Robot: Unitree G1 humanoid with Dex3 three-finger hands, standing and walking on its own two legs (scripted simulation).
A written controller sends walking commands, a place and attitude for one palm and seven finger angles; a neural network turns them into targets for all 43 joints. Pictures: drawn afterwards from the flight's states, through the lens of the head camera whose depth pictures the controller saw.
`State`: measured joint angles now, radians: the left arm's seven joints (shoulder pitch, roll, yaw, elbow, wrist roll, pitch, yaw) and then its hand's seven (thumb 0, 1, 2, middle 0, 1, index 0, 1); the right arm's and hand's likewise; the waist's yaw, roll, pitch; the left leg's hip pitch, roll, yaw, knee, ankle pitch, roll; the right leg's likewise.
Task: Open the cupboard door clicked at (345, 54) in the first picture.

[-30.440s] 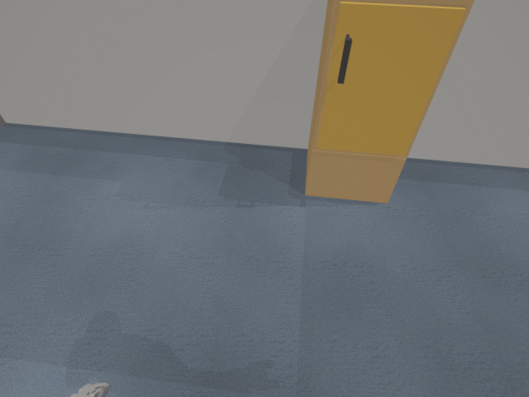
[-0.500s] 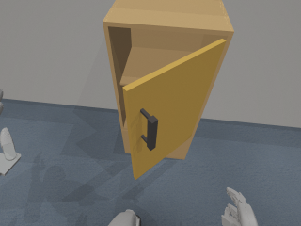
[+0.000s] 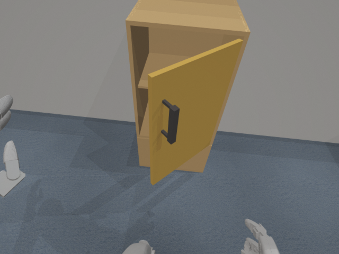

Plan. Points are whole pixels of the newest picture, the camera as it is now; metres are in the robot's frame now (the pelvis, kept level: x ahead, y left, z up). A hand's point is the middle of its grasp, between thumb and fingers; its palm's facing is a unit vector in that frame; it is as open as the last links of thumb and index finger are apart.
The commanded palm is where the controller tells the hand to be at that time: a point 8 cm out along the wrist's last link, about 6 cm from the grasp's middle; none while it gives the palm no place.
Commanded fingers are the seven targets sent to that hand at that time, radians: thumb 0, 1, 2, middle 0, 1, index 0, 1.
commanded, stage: stop stepping back and stand still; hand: left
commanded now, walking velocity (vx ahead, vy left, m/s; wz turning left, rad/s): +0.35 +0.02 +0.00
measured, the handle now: (168, 122) +0.50 +0.05 +0.01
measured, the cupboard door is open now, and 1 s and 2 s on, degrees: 45 45 45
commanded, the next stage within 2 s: let the arm hang, fingers relaxed in 0.98 s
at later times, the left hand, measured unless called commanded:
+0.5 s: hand out of the picture +0.11 +0.24 +0.20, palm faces +0.48 -0.74 -0.48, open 7.4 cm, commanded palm +0.07 +0.27 +0.19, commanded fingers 0.00 0.90 0.90 -0.20 -0.30 -0.20 -0.30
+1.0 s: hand out of the picture +0.13 +0.26 +0.19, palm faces +0.43 -0.75 -0.50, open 7.4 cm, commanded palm +0.07 +0.30 +0.19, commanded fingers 0.00 0.90 0.90 -0.20 -0.30 -0.20 -0.30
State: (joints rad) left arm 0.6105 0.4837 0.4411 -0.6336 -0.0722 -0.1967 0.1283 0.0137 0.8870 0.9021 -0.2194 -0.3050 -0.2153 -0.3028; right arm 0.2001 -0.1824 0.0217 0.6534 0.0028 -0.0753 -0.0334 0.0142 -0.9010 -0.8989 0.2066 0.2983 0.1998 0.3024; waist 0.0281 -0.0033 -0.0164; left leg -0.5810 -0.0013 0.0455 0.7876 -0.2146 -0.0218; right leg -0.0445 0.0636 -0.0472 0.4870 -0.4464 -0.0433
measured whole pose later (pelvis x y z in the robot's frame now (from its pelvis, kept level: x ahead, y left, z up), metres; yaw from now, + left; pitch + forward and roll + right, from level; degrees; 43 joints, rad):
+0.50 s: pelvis -0.08 -0.02 +0.02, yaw -2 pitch +0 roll +3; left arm 0.53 0.40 0.45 -0.41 -0.03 -0.22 0.14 0.01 0.89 0.90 -0.22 -0.31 -0.22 -0.30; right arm 0.27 -0.22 -0.02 0.69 -0.01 -0.09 -0.07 0.02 -0.90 -0.90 0.21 0.30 0.20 0.30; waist 0.02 -0.01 -0.06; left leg -0.59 0.01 0.02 1.15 -0.23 -0.02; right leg -0.26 0.02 -0.08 0.47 -0.23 -0.09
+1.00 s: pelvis -0.08 +0.00 +0.01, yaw +0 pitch -1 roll +0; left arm 0.53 0.40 0.42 -0.45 -0.04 -0.22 0.16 0.01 0.89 0.90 -0.21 -0.30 -0.21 -0.30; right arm 0.19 -0.20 0.00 0.62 0.00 -0.13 -0.04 0.02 -0.90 -0.90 0.20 0.30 0.20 0.30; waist -0.01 0.05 0.03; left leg -0.20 0.05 0.04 0.58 -0.33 -0.02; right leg -0.26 0.03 -0.10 0.53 -0.26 -0.07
